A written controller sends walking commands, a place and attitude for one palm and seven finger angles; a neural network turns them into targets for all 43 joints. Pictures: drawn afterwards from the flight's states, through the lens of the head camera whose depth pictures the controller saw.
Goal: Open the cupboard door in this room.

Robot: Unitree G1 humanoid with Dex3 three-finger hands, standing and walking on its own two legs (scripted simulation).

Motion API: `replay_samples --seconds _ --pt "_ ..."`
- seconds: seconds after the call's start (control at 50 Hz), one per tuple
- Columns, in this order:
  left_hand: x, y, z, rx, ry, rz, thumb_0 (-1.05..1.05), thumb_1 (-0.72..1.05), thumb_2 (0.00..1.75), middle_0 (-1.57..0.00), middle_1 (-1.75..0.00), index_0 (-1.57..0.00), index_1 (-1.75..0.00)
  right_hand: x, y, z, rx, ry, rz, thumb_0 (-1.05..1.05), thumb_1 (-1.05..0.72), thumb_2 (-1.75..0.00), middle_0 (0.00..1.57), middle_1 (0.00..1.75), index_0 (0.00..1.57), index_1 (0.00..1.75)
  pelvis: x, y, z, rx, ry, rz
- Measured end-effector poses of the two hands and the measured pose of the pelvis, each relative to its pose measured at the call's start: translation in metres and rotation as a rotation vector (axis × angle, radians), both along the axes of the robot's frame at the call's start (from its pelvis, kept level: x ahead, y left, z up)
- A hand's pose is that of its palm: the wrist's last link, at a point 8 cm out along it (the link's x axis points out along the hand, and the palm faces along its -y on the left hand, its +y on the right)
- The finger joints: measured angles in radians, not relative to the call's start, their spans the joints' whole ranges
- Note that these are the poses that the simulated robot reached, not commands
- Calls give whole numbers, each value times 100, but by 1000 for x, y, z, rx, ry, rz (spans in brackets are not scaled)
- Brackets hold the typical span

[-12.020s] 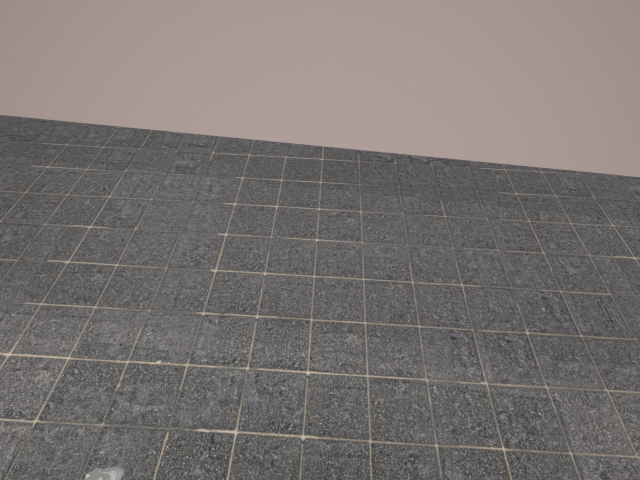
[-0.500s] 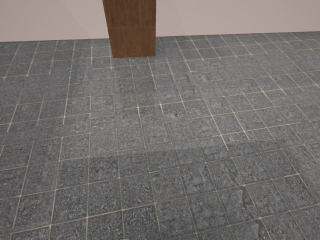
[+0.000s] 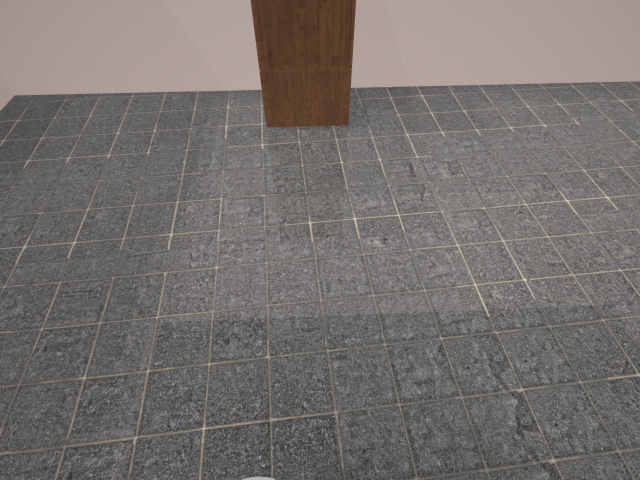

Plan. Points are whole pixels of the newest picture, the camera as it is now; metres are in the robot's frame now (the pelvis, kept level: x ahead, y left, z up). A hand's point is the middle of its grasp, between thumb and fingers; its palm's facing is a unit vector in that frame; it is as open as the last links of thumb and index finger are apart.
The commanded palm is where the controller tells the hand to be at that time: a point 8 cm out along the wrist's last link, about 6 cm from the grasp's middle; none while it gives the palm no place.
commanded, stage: turn or walk to find it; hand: left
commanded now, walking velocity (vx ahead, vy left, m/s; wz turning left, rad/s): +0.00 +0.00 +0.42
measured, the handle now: out of the picture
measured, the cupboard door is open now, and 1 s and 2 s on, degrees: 0 0 0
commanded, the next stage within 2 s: stand and wait in 0.60 s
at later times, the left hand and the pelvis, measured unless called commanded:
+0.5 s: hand out of the picture +0.05 +0.22 -0.15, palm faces +0.20 -0.94 -0.28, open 7.4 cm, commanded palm none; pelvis -0.02 +0.00 +0.00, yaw +11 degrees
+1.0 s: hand out of the picture -0.12 +0.17 -0.18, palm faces +0.38 -0.90 -0.22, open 7.4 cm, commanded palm none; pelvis -0.04 -0.01 +0.00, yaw +18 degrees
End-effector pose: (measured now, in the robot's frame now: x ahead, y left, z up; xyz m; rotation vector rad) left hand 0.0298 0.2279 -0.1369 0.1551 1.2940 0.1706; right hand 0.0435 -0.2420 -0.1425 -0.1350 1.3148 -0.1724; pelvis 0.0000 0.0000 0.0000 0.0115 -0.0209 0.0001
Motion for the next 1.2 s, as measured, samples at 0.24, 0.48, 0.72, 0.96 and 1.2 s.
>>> replay_samples --seconds 0.24,0.48,0.72,0.96,1.2 --pt "-27 56 -15 10 36 97 1 91 90 -20 -30 -21 -30 7 25 12 -68 -29 111 1 -91 -90 20 30 20 29 -17 28 -6 -20 16 93" --pt "-1 45 19 80 -122 125 1 91 90 -20 -30 -20 -30 17 18 1 9 -30 179 1 -91 -90 20 30 21 30 -24 3 1 -10 37 189" --pt "-60 -9 28 80 -84 244 0 90 90 -20 -30 -21 -30 53 -16 -2 12 -32 287 1 -91 -90 20 30 20 29 -26 -26 6 32 16 297" --pt "-162 -14 -9 -14 126 386 1 91 90 -20 -30 -21 -30 79 31 8 -28 -91 415 1 -91 -90 20 30 20 29 -37 -8 -4 -2 8 326" --pt "-154 -12 3 38 44 418 1 91 90 -20 -30 -20 -30 63 38 -3 41 -70 443 0 -92 -90 20 30 21 30 -48 -24 -2 13 13 390"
